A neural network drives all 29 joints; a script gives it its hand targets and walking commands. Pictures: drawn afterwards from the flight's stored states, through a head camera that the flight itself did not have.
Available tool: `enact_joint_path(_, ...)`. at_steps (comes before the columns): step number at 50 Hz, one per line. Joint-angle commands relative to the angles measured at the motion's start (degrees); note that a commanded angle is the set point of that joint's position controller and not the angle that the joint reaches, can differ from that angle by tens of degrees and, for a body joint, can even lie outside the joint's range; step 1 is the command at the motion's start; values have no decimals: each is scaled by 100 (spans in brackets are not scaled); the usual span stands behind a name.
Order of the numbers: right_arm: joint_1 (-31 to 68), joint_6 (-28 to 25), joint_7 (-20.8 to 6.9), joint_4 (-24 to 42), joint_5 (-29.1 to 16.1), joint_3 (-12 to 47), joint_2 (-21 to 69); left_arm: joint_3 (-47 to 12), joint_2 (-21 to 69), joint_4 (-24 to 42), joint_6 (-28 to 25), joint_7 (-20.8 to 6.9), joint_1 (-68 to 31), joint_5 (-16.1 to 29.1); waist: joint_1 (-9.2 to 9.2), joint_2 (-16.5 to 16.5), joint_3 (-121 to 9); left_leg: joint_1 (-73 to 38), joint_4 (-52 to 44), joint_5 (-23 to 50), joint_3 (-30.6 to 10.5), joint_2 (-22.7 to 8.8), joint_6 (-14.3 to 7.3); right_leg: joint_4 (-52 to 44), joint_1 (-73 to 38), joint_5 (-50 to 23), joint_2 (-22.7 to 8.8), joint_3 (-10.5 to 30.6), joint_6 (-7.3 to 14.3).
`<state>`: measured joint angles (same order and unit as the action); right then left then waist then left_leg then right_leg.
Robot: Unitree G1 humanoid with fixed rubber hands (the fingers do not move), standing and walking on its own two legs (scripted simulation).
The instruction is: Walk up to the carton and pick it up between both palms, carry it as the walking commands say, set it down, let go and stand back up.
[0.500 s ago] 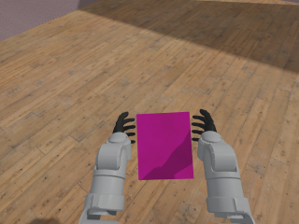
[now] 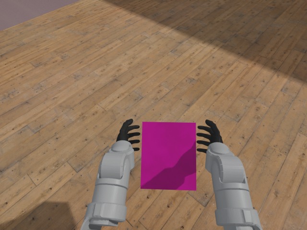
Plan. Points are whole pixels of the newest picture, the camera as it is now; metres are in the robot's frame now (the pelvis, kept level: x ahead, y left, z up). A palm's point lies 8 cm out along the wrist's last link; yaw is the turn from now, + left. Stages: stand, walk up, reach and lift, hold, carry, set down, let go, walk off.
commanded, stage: carry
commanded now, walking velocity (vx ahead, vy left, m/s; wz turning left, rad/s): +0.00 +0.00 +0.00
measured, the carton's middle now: (167, 152) +0.36 +0.00 -0.08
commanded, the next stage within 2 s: none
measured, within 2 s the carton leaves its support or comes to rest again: neither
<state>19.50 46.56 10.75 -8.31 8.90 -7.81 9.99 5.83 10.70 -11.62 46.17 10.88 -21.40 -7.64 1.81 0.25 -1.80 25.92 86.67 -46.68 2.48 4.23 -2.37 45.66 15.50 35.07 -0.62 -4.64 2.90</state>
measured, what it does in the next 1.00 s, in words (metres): walks ahead: left foot, then right foot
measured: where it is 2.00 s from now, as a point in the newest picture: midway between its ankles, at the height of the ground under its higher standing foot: (154, 127)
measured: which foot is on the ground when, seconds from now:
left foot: up 0.00-0.10, down 0.12-0.54, up 0.56-0.72, down 0.74-1.00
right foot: down 0.00-0.12, up 0.14-0.52, down 0.54-0.78, up 0.80-1.00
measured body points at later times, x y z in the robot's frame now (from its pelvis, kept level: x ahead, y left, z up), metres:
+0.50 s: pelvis +0.40 +0.03 +0.02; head +0.44 +0.01 +0.47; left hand +0.75 +0.12 +0.06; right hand +0.73 -0.12 +0.06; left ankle +0.23 +0.08 -0.68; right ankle +0.49 -0.10 -0.67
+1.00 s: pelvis +0.68 +0.05 +0.03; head +0.73 +0.02 +0.48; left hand +1.02 +0.15 +0.13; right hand +1.00 -0.09 +0.09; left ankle +0.61 +0.10 -0.69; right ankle +0.60 -0.10 -0.66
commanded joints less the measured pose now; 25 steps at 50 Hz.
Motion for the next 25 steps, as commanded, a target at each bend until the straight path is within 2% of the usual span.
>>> enact_joint_path(1,1522,-556,-1233,-488,-1102,2222,4980,-2949,4730,1473,-526,-1061,-2657,1228,69,867,-1624,942,-4800,1595,921,457,209,-221,-2014,-9128,-459,807,278)
enact_joint_path(2,2326,-566,-984,1523,-1798,2502,5075,-3434,4733,3483,-524,-852,-3669,2287,-140,551,-2820,-1262,-5871,4278,1026,428,230,624,-1244,-8297,-457,456,74)
enact_joint_path(3,1532,-456,-1144,-178,-987,2072,4970,-3179,4660,1922,-440,-1018,-3096,1561,-333,612,-3357,-3166,-6292,6316,656,-78,164,1448,-193,-5726,-365,71,-148)
enact_joint_path(4,1513,-536,-1255,-629,-893,2041,5007,-3292,4715,1504,-497,-1089,-2752,1368,-176,1977,-3533,-4377,-5580,10416,-1213,-1355,-344,2821,1296,-753,182,48,-464)
enact_joint_path(5,1820,-658,-1294,-557,-967,2012,4968,-3548,4793,1684,-565,-1137,-3229,1484,-107,2638,-3228,-4079,-5569,11624,-2497,-1807,-504,3483,1578,-133,361,811,-422)
enact_joint_path(6,2155,-735,-1334,-373,-976,2249,5115,-3444,4960,1335,-634,-1191,-3140,1407,-103,1572,-3366,-4402,-5281,12327,-2549,-2061,-725,3489,1343,-113,372,1284,-368)
enact_joint_path(7,2295,-864,-1368,-61,-912,2310,4976,-3413,5272,988,-640,-1237,-2923,1517,-134,1172,-3435,-4140,-5325,12180,-2851,-2132,-731,3469,992,-182,419,1417,-284)
enact_joint_path(8,2832,-845,-1208,1215,-1278,2497,5093,-3402,5556,1625,-616,-1149,-3152,1812,-215,603,-2983,-4231,-5366,11780,-2598,-2020,-861,3166,1572,-147,369,978,-326)
enact_joint_path(9,2105,-707,-1260,317,-979,2498,5143,-3179,5480,623,-523,-1242,-2189,1359,-236,698,-3307,-4883,-5107,11593,-2334,-2055,-887,3331,2170,-32,200,831,-381)
enact_joint_path(10,2603,-730,-1101,1715,-1756,2819,5505,-3503,5646,2413,-603,-1076,-2862,2111,-257,730,-3425,-5240,-4959,11777,-2250,-1991,-979,3315,2624,80,59,667,-375)
enact_joint_path(11,2799,-707,-986,1998,-1751,2720,5267,-3268,5507,2294,-521,-1005,-2749,2027,-315,393,-3120,-4950,-5012,11170,-2311,-1906,-891,3119,2914,61,-49,654,-359)
enact_joint_path(12,3274,-696,-943,2100,-1759,2883,5202,-2936,5398,1832,-495,-1023,-2456,1777,-311,44,-2974,-4911,-5065,10842,-2231,-1831,-980,2599,2994,-18,-78,592,-351)
enact_joint_path(13,3207,-697,-916,2064,-1603,2828,5061,-2810,5441,1402,-475,-1029,-2107,1658,-340,271,-3195,-5530,-4969,11390,-2130,-1785,-887,2513,3597,-49,33,382,-254)
enact_joint_path(14,3632,-740,-840,2806,-1920,3057,5105,-2842,5526,1931,-509,-927,-2180,1820,-351,322,-3183,-5579,-4988,11546,-2035,-1735,-601,2766,3639,11,95,233,-259)
enact_joint_path(15,3043,-638,-902,1811,-1571,2984,4944,-2612,5215,1066,-447,-962,-1719,1375,-360,273,-3181,-5708,-4965,11472,-1906,-1752,-536,2696,3761,-14,123,229,-243)
enact_joint_path(16,3198,-580,-760,2757,-1822,3021,5033,-2872,5445,2143,-431,-830,-2159,1818,-439,615,-3048,-6188,-4875,12160,-1798,-1591,-352,2510,4451,78,340,-45,-180)
enact_joint_path(17,2927,-497,-790,2387,-1688,3046,4966,-2876,5227,1938,-377,-854,-2180,1733,-423,529,-3205,-5815,-5006,11565,-1668,-1745,-491,2171,4043,-575,276,51,-102)
enact_joint_path(18,2630,-414,-747,2225,-1550,3063,4747,-2730,5025,1693,-326,-827,-1746,1591,-391,68,-3063,-5185,-5118,11088,-1511,-1640,-434,1814,3504,-903,314,-112,-110)
enact_joint_path(19,2978,-340,-735,2420,-1636,3177,4784,-2614,4812,1913,-308,-790,-1915,1541,-373,-261,-2807,-4725,-5157,10572,-1183,-1429,-345,566,3000,-1686,369,-335,-91)
enact_joint_path(20,2315,-193,-849,1215,-1156,2914,4635,-2402,4724,770,-172,-886,-1181,1038,-304,-2,-2760,-4102,-5130,10623,-638,-1069,-122,-342,2110,-2394,614,-721,-106)
enact_joint_path(21,1907,-182,-989,614,-930,2863,4427,-2391,4713,191,-138,-999,-961,792,-287,122,-2789,-3465,-4889,10758,-488,-1135,-1,-715,1072,-2892,691,-719,4)
enact_joint_path(22,1954,-218,-1040,515,-975,2931,4645,-2505,4812,453,-232,-1051,-1481,937,-205,71,-2802,-2817,-4471,10499,-594,-1125,-6,-1203,95,-3572,669,-588,134)
enact_joint_path(23,2525,-299,-1141,511,-1011,2980,4526,-2392,4767,181,-303,-1107,-1603,770,-23,-241,-2766,-2273,-3824,10045,-430,-1026,206,-1495,-793,-4385,450,-386,263)
enact_joint_path(24,2195,-226,-1163,-66,-933,2877,4644,-2351,4817,-47,-270,-1145,-1287,650,172,-465,-3186,-1555,-2097,8120,-152,-611,471,-1134,-1892,-7637,-623,724,999)
enact_joint_path(25,2196,-266,-1265,150,-1118,3000,4921,-2549,5174,179,-337,-1226,-1120,789,265,-1752,-3547,339,-279,2797,-326,135,853,-793,-3641,-11465,-1829,2681,2112)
